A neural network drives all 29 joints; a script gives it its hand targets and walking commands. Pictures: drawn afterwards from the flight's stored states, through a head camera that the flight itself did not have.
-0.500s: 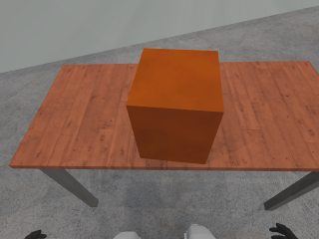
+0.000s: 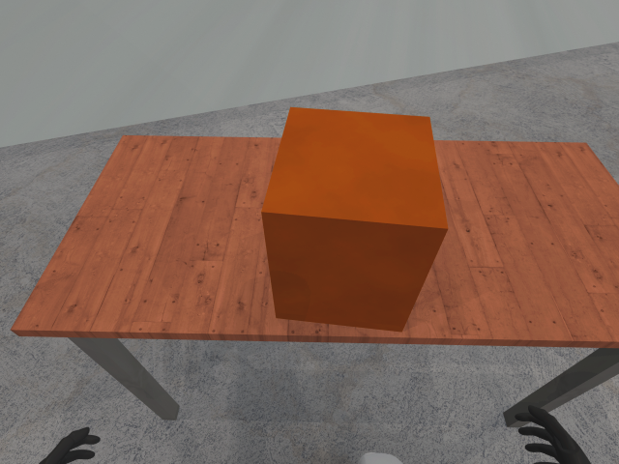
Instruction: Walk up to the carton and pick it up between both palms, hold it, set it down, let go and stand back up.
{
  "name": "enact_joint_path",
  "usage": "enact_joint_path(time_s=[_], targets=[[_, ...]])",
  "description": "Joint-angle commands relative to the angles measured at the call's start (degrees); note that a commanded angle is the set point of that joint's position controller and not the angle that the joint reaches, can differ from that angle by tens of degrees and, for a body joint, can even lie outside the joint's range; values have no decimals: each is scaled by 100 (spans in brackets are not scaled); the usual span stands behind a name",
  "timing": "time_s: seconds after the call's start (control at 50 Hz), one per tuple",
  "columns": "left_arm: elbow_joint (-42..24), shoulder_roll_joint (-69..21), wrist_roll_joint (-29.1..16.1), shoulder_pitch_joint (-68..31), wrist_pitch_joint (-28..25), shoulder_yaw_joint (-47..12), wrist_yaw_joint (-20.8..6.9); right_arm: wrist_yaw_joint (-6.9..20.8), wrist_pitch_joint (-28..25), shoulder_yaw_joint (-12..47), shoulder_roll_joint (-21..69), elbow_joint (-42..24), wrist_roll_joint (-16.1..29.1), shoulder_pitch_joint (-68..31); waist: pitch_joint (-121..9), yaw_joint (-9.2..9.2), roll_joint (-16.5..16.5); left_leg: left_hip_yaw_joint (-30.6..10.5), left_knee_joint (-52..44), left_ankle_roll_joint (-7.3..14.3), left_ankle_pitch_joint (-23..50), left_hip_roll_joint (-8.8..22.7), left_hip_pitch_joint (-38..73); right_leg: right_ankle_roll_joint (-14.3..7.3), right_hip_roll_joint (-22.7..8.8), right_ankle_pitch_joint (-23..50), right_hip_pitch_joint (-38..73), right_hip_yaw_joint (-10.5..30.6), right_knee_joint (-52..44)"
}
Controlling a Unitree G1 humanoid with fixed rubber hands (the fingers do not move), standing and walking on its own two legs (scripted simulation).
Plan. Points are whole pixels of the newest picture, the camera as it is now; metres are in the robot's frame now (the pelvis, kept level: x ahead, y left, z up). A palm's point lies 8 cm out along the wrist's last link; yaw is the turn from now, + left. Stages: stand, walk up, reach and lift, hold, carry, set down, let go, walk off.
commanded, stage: walk up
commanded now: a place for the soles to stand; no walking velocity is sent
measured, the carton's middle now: (348, 223) +0.43 -0.06 +0.05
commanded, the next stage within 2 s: none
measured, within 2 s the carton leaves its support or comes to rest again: neither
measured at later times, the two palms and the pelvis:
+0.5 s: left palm out of the picture +0.10 +0.30 -0.06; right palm out of the picture +0.11 -0.34 -0.06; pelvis -0.01 -0.02 +0.00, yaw -1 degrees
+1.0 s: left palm out of the picture +0.09 +0.28 -0.07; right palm out of the picture +0.10 -0.36 -0.05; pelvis -0.02 -0.03 +0.00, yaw -1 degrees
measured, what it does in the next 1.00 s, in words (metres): stands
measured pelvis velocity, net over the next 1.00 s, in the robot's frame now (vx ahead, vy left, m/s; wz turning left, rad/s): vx -0.02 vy -0.03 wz -0.01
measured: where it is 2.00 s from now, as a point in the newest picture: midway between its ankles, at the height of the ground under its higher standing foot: outside the picture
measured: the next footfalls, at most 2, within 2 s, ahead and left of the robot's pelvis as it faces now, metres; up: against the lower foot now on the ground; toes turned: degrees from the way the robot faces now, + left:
none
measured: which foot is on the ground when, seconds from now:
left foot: down 0.00-1.00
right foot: down 0.00-1.00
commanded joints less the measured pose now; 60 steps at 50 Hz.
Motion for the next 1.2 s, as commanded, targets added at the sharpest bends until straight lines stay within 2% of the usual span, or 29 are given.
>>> enact_joint_path(time_s=[0.0, 0.1, 0.14, 0.16, 0.24, 0.3, 0.36, 0.4, 0.46, 0.5, 0.54, 0.58, 0.62, 0.64, 0.66, 0.68, 0.76, 0.82, 0.84, 0.86, 0.88, 0.9, 0.94, 1.0, 1.02, 1.04, 1.06, 1.1, 1.18], targets=[[98, 946, 40, -479, -115, 382, -40, -15, -112, -132, -994, 114, 81, -305, -116, 40, -2, -891, -1234, 562, -385, 548, -127, -561, -199, 219, 163, 704, -884], [132, 986, 3, -357, -118, 381, -43, -26, -140, -106, -989, 101, 80, -411, -265, 170, 145, -839, -1125, 600, 460, 634, -163, -524, -106, 963, 573, 405, -541], [145, 968, -25, -271, -125, 394, -19, -29, -125, -131, -1014, 36, 89, -421, -509, 167, 27, -640, -878, 595, 615, 616, 75, -574, -174, 1209, 557, 450, -535], [-84, 1060, 127, -482, 60, 462, -141, -130, -220, -239, -1336, 142, 99, -40, -287, 5, -419, -845, -821, 635, 1155, 769, 269, -632, -16, 1591, 85, 399, -252], [-128, 1014, 80, -383, 231, 478, -158, -230, -266, -331, -1477, 110, 102, 3, -187, 90, 178, -1244, -824, 992, 1972, 1399, 210, -465, 69, 968, -42, 3, 195], [-94, 1006, 129, -141, 253, 568, -242, -235, -214, -334, -1476, 20, 79, -178, -71, 257, 406, -944, -855, 789, 925, 1170, -378, -594, 160, 202, 520, -31, -148], [-120, 1316, 123, -381, 231, 628, -261, -257, -187, -243, -1113, 37, 127, -169, 140, 111, -651, -29, 126, 281, -242, 128, -498, -1013, -581, 931, 205, 1290, -1193], [-204, 1205, 116, -580, 257, 586, -276, -268, -179, -229, -964, 180, 162, 161, 44, -29, -1086, 325, 440, 278, -1037, -142, 109, -1217, -930, -4, -400, 1741, -1654], [-267, 997, 115, -721, 322, 470, -301, -264, -294, -267, -1125, 340, 71, 382, 276, -129, -558, -342, -839, 422, -683, 297, 552, -711, -415, -113, -940, 1201, -1108], [-232, 881, 113, -650, 385, 529, -345, -275, -329, -375, -1543, 290, 50, 351, 306, -51, 358, -2059, -1807, 1037, -1194, 1393, 144, -389, 271, -412, -862, 304, 453], [-134, 1093, 136, -316, 429, 630, -339, -291, -324, -432, -1738, 115, 19, -35, 222, 209, 240, -2116, -1662, 1342, -258, 1862, -281, -320, 137, -857, -337, 145, 1004], [-26, 1002, 109, 40, 381, 640, -378, -273, -294, -387, -1586, 51, -18, -425, 231, 470, 492, -1361, -1363, 1050, -298, 1481, -878, -442, 152, -802, 465, -27, 443], [10, 1049, 133, 162, 306, 689, -352, -282, -221, -320, -1284, 44, 2, -251, 145, 440, -243, -338, -80, 543, 75, 662, -716, -620, -49, -173, 662, 582, -1020], [-1, 1292, 159, 42, 229, 695, -316, -292, -212, -238, -1021, 4, 120, -74, -4, 268, -1040, 113, 939, 220, 112, 61, -702, -1019, -715, 883, 692, 1899, -1485], [-127, 1379, 115, -169, 230, 682, -320, -317, -161, -185, -902, 12, 101, -72, 125, 236, -1068, 332, 1187, 233, -1281, -305, -990, -1340, -1171, 780, 360, 2576, -1862], [-155, 1468, 155, -293, 237, 734, -326, -329, -135, -237, -961, 127, 92, 218, -35, 174, -1091, 162, 1307, 222, -1815, -133, -597, -1541, -1376, 252, 181, 2792, -1924], [-180, 1194, 187, -386, 327, 588, -270, -306, -246, -194, -868, 345, 136, 402, -159, 139, -1160, 418, 105, 245, -389, -205, -250, -1180, -664, 1623, 540, 1667, -1196], [-238, 951, 10, -483, 325, 454, -251, -329, -324, -166, -762, 271, 86, 418, -566, -30, -892, 85, -986, 322, 517, -61, 692, -966, -621, 1948, 216, 1290, -632], [-249, 808, -32, -588, 333, 434, -258, -328, -333, -211, -931, 315, 31, 504, -640, -112, -529, -250, -1249, 404, 529, 164, 1094, -858, -465, 1656, -149, 1163, -388], [-293, 560, -86, -513, 348, 380, -267, -343, -362, -259, -1216, 171, -33, 272, -497, -7, 21, -1580, -1693, 773, 341, 1137, 877, -414, 111, 735, -526, 685, 278], [-135, 710, -48, -406, 411, 448, -253, -322, -353, -323, -1433, 127, 1, 11, -120, 99, 422, -2011, -1997, 1160, 198, 1842, 488, -273, 400, -849, -425, 74, 739], [-114, 908, 2, -343, 440, 526, -234, -291, -354, -341, -1542, 67, 25, -79, 81, 68, 335, -2104, -1999, 1477, 275, 2212, 101, -239, 288, -1250, -219, 228, 1104], [-131, 816, -20, -168, 368, 499, -270, -280, -371, -257, -1443, 49, -23, -361, 208, 298, 511, -1268, -1592, 1243, 1273, 1748, 98, -326, 148, -1115, -5, 118, 424], [137, 845, -10, 216, 176, 513, -230, -226, -266, -218, -1144, 18, 81, -363, -402, 273, 227, 66, -18, 505, 2417, 758, 571, -512, 126, 1858, 649, 156, -837], [67, 1015, 30, 127, 159, 581, -185, -237, -264, -192, -1010, -34, 113, -199, -497, 238, -5, 227, 394, 353, 2017, 532, 258, -725, -217, 2583, 867, 738, -824], [-52, 1155, 70, -63, 132, 572, -177, -239, -249, -146, -842, -85, 149, -125, -553, 110, -577, 261, 470, 271, 1043, 325, -53, -891, -574, 2442, 1006, 1341, -1109], [-65, 1152, 32, -338, 120, 517, -171, -211, -177, -113, -685, 20, 164, -107, -522, 43, -590, 265, 526, 255, -390, -47, 65, -1308, -1152, 1856, 535, 2090, -1358], [-62, 1126, 41, -598, 140, 475, -185, -205, -146, -114, -800, 175, 126, -118, -6, -46, -553, 129, -252, 313, -986, -57, 495, -1207, -1030, 538, -224, 2046, -1628], [-40, 621, 16, -644, 180, 376, -234, -184, -336, -191, -1086, 209, 39, -303, -140, 61, -34, -1094, -1584, 717, 41, 1100, 310, -404, 96, 568, 18, 652, -584]])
